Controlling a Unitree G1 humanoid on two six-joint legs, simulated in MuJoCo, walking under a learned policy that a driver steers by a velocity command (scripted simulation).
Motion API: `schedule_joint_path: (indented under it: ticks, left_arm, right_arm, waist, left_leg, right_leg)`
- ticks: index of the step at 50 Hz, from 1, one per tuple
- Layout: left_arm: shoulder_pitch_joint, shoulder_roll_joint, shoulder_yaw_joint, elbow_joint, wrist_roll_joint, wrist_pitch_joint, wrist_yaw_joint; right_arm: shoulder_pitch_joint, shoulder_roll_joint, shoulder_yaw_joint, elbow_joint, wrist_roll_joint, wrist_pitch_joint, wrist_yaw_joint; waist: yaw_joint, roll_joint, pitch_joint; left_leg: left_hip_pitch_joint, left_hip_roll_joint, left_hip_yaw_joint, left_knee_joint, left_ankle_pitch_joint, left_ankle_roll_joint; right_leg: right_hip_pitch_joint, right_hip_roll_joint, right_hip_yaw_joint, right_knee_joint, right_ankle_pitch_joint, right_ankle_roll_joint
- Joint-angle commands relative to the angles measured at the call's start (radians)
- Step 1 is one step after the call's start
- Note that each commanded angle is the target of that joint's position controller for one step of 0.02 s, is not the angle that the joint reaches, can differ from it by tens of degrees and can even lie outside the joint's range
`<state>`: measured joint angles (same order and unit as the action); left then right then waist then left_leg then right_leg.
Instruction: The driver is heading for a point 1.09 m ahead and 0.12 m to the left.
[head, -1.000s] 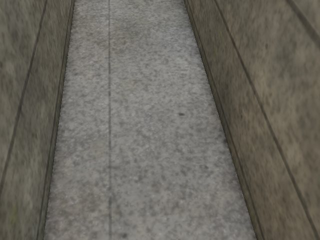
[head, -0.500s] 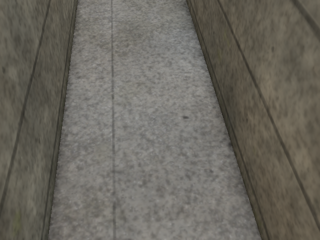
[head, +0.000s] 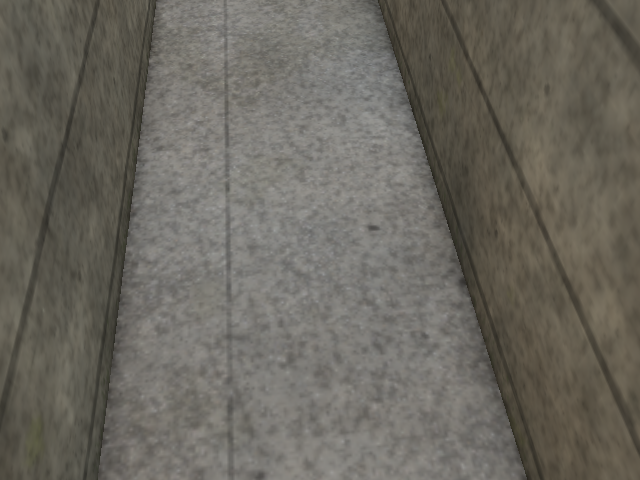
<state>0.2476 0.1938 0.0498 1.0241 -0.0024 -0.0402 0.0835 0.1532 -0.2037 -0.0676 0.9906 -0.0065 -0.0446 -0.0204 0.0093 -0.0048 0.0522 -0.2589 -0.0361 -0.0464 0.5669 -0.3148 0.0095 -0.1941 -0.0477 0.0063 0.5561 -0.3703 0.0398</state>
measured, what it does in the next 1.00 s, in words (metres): walks ahead: right foot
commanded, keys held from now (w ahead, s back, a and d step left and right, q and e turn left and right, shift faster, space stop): no key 0.26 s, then w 0.74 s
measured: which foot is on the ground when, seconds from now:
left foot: down 0.00-0.84, up 0.86-1.00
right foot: down 0.00-0.50, up 0.52-0.80, down 0.82-1.00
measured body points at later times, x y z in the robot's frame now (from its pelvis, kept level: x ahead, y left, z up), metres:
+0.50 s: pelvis +0.04 +0.01 -0.02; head +0.06 +0.03 +0.43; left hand +0.03 +0.27 -0.17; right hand +0.09 -0.25 -0.16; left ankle -0.01 +0.12 -0.73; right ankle -0.05 -0.14 -0.72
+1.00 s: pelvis +0.25 -0.04 +0.01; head +0.26 -0.07 +0.46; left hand +0.22 +0.23 -0.12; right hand +0.33 -0.31 -0.14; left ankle +0.22 +0.12 -0.62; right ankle +0.26 -0.13 -0.73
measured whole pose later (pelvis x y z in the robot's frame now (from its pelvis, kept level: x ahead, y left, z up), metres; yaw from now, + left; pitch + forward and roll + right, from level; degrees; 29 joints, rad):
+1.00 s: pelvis +0.25 -0.04 +0.01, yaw +0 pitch +0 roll +1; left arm 0.39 0.20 0.05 1.01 0.00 -0.09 0.04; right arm 0.22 -0.27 -0.09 0.95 0.03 -0.06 -0.06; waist 0.03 0.05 0.03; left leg -0.53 0.00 -0.07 1.24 -0.21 0.04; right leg -0.24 0.01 -0.04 0.47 -0.23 -0.05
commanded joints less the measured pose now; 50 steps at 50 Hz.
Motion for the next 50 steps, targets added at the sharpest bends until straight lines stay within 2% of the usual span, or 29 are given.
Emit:
schedule_joint_path:
  ticks: [1, 13, 14, 16, 18, 21, 22, 23, 24, 25, 26, 28, 29, 30, 31, 32, 34, 36, 37, 38, 40, 41, 42, 43, 44, 45, 46, 48, 50]
  left_arm:
    - [0.055, 0.102, 0.018, -0.025, 0.000, -0.007, 0.003]
    - [0.063, 0.106, 0.016, -0.025, 0.000, -0.007, 0.004]
    - [0.091, 0.093, 0.013, -0.010, 0.001, -0.007, 0.002]
    - [0.099, 0.106, 0.019, -0.003, -0.011, -0.006, 0.002]
    - [0.114, 0.117, 0.023, -0.009, -0.027, -0.018, 0.003]
    - [0.138, 0.157, 0.037, -0.025, -0.038, -0.054, -0.002]
    - [0.131, 0.163, 0.040, -0.038, -0.037, -0.065, -0.006]
    - [0.123, 0.160, 0.043, -0.057, -0.029, -0.067, -0.015]
    - [0.069, 0.128, 0.037, -0.089, -0.027, -0.074, -0.021]
    - [0.023, 0.079, 0.024, -0.135, -0.015, -0.091, -0.024]
    - [0.012, 0.094, 0.026, -0.150, -0.009, -0.099, -0.017]
    - [-0.017, 0.114, 0.037, -0.157, -0.020, -0.106, -0.015]
    - [-0.042, 0.108, 0.038, -0.165, -0.011, -0.106, -0.016]
    - [-0.057, 0.107, 0.040, -0.173, -0.004, -0.101, -0.016]
    - [-0.042, 0.093, 0.040, -0.176, -0.020, -0.095, -0.022]
    - [-0.031, 0.071, 0.029, -0.182, -0.022, -0.088, -0.025]
    - [-0.094, 0.048, 0.007, -0.213, -0.024, -0.074, -0.035]
    - [-0.102, 0.027, -0.017, -0.219, -0.032, -0.058, -0.039]
    - [-0.091, 0.061, -0.011, -0.222, -0.028, -0.053, -0.038]
    - [-0.015, 0.091, 0.003, -0.207, -0.037, -0.043, -0.043]
    - [0.206, 0.168, 0.051, -0.126, -0.028, -0.030, -0.038]
    - [0.342, 0.190, 0.061, -0.095, -0.017, -0.019, -0.039]
    - [0.377, 0.286, 0.071, -0.087, 0.009, -0.027, -0.047]
    - [0.371, 0.255, 0.056, -0.063, 0.011, -0.051, -0.057]
    - [0.312, 0.206, 0.043, -0.058, -0.017, -0.070, -0.058]
    - [0.229, 0.186, 0.037, -0.071, -0.026, -0.076, -0.058]
    - [0.142, 0.193, 0.039, -0.082, -0.013, -0.074, -0.055]
    - [0.092, 0.178, 0.030, -0.078, 0.007, -0.072, -0.039]
    - [0.158, 0.162, 0.027, -0.051, -0.004, -0.065, -0.034]
  right_arm:
    - [0.006, -0.102, -0.018, -0.037, 0.001, -0.010, -0.002]
    - [0.002, -0.105, -0.016, -0.024, 0.002, -0.011, -0.001]
    - [0.021, -0.088, -0.012, -0.008, 0.001, -0.010, 0.000]
    - [0.036, -0.095, -0.018, 0.001, 0.013, -0.009, -0.002]
    - [0.037, -0.089, -0.018, -0.005, 0.026, -0.025, -0.001]
    - [0.043, -0.072, -0.013, -0.006, 0.036, -0.070, 0.013]
    - [0.068, -0.081, -0.016, 0.006, 0.036, -0.081, 0.019]
    - [0.132, -0.080, -0.022, 0.021, 0.037, -0.093, 0.022]
    - [0.236, -0.115, -0.034, 0.061, 0.042, -0.100, 0.025]
    - [0.367, -0.206, -0.063, 0.100, 0.047, -0.098, 0.028]
    - [0.408, -0.242, -0.064, 0.079, 0.041, -0.108, 0.038]
    - [0.312, -0.199, -0.052, 0.043, 0.032, -0.115, 0.033]
    - [0.315, -0.178, -0.043, 0.049, 0.028, -0.108, 0.030]
    - [0.317, -0.141, -0.029, 0.057, 0.026, -0.098, 0.024]
    - [0.314, -0.112, -0.013, 0.074, 0.019, -0.082, 0.018]
    - [0.317, -0.100, -0.008, 0.083, 0.021, -0.068, 0.010]
    - [0.271, -0.120, -0.010, 0.070, 0.025, -0.052, -0.011]
    - [0.280, -0.202, -0.028, 0.073, 0.035, -0.043, -0.021]
    - [0.255, -0.252, -0.042, 0.063, 0.044, -0.046, -0.019]
    - [0.226, -0.270, -0.050, 0.057, 0.049, -0.049, -0.018]
    - [0.223, -0.219, -0.035, 0.046, 0.055, -0.049, 0.000]
    - [0.218, -0.178, -0.025, 0.035, 0.036, -0.048, 0.010]
    - [0.283, -0.047, -0.001, 0.002, 0.045, -0.048, -0.012]
    - [0.335, -0.056, -0.010, -0.002, 0.068, -0.057, -0.021]
    - [0.301, -0.082, -0.015, -0.015, 0.080, -0.054, -0.026]
    - [0.205, -0.114, -0.018, -0.045, 0.070, -0.051, -0.031]
    - [0.165, -0.112, -0.021, -0.058, 0.048, -0.044, -0.041]
    - [0.141, -0.121, -0.028, -0.067, 0.027, -0.017, -0.046]
    - [0.125, -0.096, -0.028, -0.062, 0.028, -0.006, -0.046]
  waist:
    - [0.001, -0.009, -0.052]
    - [0.002, -0.003, -0.051]
    - [0.006, -0.006, -0.066]
    - [-0.003, -0.036, -0.019]
    - [-0.006, -0.080, 0.050]
    - [-0.024, -0.141, 0.085]
    - [-0.037, -0.126, 0.075]
    - [-0.060, -0.090, 0.036]
    - [-0.100, 0.027, 0.022]
    - [-0.130, 0.273, -0.001]
    - [-0.150, 0.387, -0.012]
    - [-0.105, 0.150, 0.040]
    - [-0.099, 0.095, 0.049]
    - [-0.085, 0.073, 0.049]
    - [-0.062, 0.095, 0.063]
    - [-0.049, 0.105, 0.060]
    - [-0.035, 0.073, 0.066]
    - [-0.018, 0.110, 0.068]
    - [0.006, 0.133, 0.058]
    - [0.071, 0.136, 0.016]
    - [0.161, 0.047, -0.112]
    - [0.218, -0.009, -0.199]
    - [0.143, -0.297, -0.237]
    - [0.092, -0.324, -0.255]
    - [0.067, -0.188, -0.099]
    - [0.072, -0.095, 0.003]
    - [0.041, -0.044, 0.035]
    - [-0.014, -0.024, 0.049]
    - [-0.011, -0.048, 0.053]
  left_leg:
    - [0.047, 0.031, -0.044, -0.063, 0.353, 0.025]
    - [0.051, 0.031, -0.046, -0.063, 0.366, 0.027]
    - [0.057, 0.020, -0.036, -0.061, 0.271, 0.027]
    - [0.008, -0.010, -0.015, -0.032, -0.025, 0.038]
    - [-0.107, -0.013, -0.016, 0.008, -0.259, 0.055]
    - [-0.212, -0.006, -0.004, 0.106, -0.157, 0.071]
    - [-0.193, 0.001, -0.013, 0.108, -0.081, 0.080]
    - [-0.127, 0.013, -0.033, 0.083, -0.033, 0.093]
    - [0.015, 0.052, -0.139, -0.021, -0.004, 0.130]
    - [0.222, 0.167, -0.415, -0.180, 0.021, 0.221]
    - [0.308, 0.339, -0.746, -0.323, 0.111, 0.335]
    - [0.338, 0.352, -0.629, -0.250, 0.167, 0.325]
    - [0.332, 0.341, -0.540, -0.233, 0.252, 0.302]
    - [0.305, 0.320, -0.456, -0.239, 0.323, 0.272]
    - [0.235, 0.287, -0.380, -0.249, 0.404, 0.248]
    - [0.197, 0.254, -0.313, -0.274, 0.395, 0.233]
    - [0.067, 0.191, -0.192, -0.322, 0.287, 0.190]
    - [-0.111, 0.143, -0.114, -0.383, 0.142, 0.178]
    - [-0.124, 0.172, -0.143, -0.391, 0.175, 0.181]
    - [-0.100, 0.177, -0.131, -0.328, 0.313, 0.171]
    - [-0.024, 0.123, -0.067, -0.035, 0.581, 0.110]
    - [-0.078, 0.067, -0.027, 0.201, 0.502, 0.065]
    - [-0.255, -0.062, -0.014, 0.609, -0.019, 0.014]
    - [-0.359, -0.080, -0.149, 0.799, -0.257, 0.015]
    - [-0.487, -0.025, -0.130, 0.903, -0.189, 0.022]
    - [-0.518, 0.022, -0.099, 0.892, -0.088, 0.035]
    - [-0.489, 0.063, -0.088, 0.840, 0.007, 0.045]
    - [-0.407, 0.105, -0.098, 0.701, 0.154, 0.037]
    - [-0.441, 0.116, -0.092, 0.605, 0.205, 0.020]
  right_leg:
    - [-0.018, 0.003, 0.034, -0.080, 0.199, -0.020]
    - [-0.017, 0.007, 0.033, -0.075, 0.205, -0.018]
    - [-0.010, 0.010, 0.030, -0.086, 0.121, -0.021]
    - [-0.055, 0.011, 0.047, -0.096, -0.127, -0.053]
    - [-0.081, -0.043, 0.134, -0.123, -0.325, -0.115]
    - [-0.043, -0.147, 0.289, -0.131, -0.270, -0.186]
    - [-0.050, -0.144, 0.286, -0.088, -0.182, -0.188]
    - [-0.068, -0.103, 0.230, -0.004, -0.098, -0.169]
    - [-0.194, -0.017, 0.103, 0.177, -0.006, -0.124]
    - [-0.415, 0.092, -0.052, 0.496, 0.055, -0.052]
    - [-0.612, 0.092, 0.016, 0.714, -0.233, -0.039]
    - [-0.762, 0.007, 0.070, 0.894, -0.161, -0.066]
    - [-0.806, -0.016, 0.047, 0.902, -0.132, -0.067]
    - [-0.793, -0.045, 0.038, 0.862, -0.093, -0.061]
    - [-0.742, -0.055, 0.024, 0.827, -0.086, -0.048]
    - [-0.701, -0.065, 0.011, 0.746, -0.056, -0.036]
    - [-0.538, -0.051, -0.032, 0.428, 0.039, -0.012]
    - [-0.242, 0.027, -0.102, 0.223, 0.090, 0.002]
    - [-0.157, 0.042, -0.104, 0.185, 0.113, 0.000]
    - [-0.049, 0.054, -0.100, 0.153, 0.134, -0.021]
    - [0.199, 0.094, -0.115, 0.047, 0.144, -0.039]
    - [0.365, 0.040, -0.040, 0.047, 0.126, -0.062]
    - [0.401, -0.248, 0.485, -0.148, 0.029, -0.223]
    - [0.344, -0.344, 0.868, -0.349, -0.288, -0.306]
    - [0.285, -0.372, 0.852, -0.389, -0.433, -0.303]
    - [0.171, -0.330, 0.687, -0.375, -0.335, -0.275]
    - [0.061, -0.287, 0.554, -0.376, -0.214, -0.248]
    - [-0.038, -0.229, 0.411, -0.413, -0.102, -0.216]
    - [-0.004, -0.214, 0.326, -0.434, -0.026, -0.216]
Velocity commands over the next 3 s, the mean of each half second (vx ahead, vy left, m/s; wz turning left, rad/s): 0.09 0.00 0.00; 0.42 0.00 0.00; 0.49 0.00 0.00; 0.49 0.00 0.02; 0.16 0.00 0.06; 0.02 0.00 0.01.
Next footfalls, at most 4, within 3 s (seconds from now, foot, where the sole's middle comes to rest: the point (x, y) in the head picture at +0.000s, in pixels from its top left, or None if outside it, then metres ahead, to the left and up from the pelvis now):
0.82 right None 0.30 -0.13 -0.77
1.36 left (266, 393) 0.65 0.16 -0.77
1.86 right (357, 275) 0.97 -0.05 -0.77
2.30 left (257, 212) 1.18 0.22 -0.77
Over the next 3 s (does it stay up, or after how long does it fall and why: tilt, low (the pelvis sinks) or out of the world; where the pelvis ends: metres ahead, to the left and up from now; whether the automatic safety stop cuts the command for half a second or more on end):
stays up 1.14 0.11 0.01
